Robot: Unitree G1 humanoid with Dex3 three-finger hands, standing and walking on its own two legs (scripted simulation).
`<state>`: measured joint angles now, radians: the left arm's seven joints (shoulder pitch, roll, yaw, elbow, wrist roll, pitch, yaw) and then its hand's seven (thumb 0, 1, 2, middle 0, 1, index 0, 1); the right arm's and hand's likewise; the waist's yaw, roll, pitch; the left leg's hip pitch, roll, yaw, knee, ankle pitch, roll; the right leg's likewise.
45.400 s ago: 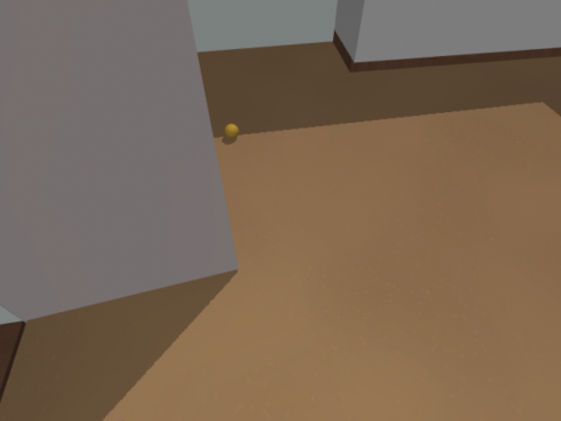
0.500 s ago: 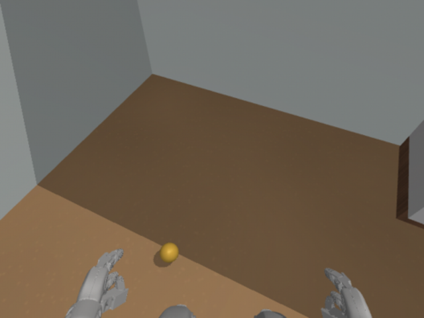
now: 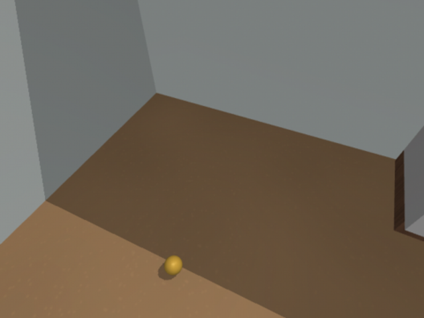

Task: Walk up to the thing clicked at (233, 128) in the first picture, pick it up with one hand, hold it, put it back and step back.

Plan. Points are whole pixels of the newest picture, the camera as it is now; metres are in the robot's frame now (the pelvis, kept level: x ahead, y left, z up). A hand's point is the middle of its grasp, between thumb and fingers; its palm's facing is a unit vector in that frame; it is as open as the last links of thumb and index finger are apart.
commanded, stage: stand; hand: left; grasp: from above
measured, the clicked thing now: (173, 265) +0.44 +0.23 -0.73
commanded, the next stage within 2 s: step back in 1.92 s
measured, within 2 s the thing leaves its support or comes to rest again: neither
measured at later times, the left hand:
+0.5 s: hand out of the picture +0.05 +0.23 -0.15, palm faces +0.02 -0.95 -0.33, open 7.4 cm
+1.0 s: hand out of the picture +0.08 +0.23 -0.15, palm faces +0.00 -0.95 -0.32, open 7.4 cm
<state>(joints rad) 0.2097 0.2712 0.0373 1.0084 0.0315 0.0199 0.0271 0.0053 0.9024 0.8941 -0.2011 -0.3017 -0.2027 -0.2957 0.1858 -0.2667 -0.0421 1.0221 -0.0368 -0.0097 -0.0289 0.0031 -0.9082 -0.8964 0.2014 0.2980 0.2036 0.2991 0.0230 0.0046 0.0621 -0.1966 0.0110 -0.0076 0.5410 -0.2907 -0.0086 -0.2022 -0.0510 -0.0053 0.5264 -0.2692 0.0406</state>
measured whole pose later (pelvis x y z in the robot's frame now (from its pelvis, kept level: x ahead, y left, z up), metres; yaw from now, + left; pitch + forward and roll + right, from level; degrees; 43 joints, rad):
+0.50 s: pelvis +0.00 -0.01 +0.01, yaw +0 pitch -4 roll +0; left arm 0.15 0.29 0.03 1.14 0.03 0.00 0.02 0.00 0.90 0.89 -0.20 -0.30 -0.20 -0.30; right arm 0.16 -0.30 -0.03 1.11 -0.03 0.00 -0.02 0.00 -0.91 -0.90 0.20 0.30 0.20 0.30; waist 0.01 0.01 0.07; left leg -0.11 0.03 -0.01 0.39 -0.21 -0.03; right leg -0.12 -0.03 -0.02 0.38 -0.19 0.02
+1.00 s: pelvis +0.01 -0.01 +0.01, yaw -1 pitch -3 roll +0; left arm 0.10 0.30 0.03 1.15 0.02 0.00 0.01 0.00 0.90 0.89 -0.20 -0.30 -0.20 -0.30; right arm 0.12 -0.31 -0.01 1.13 -0.02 -0.01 -0.02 0.00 -0.91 -0.90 0.20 0.30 0.20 0.30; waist 0.01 0.01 0.07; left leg -0.10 0.04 0.00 0.35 -0.21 -0.03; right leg -0.11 -0.03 -0.01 0.35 -0.19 0.02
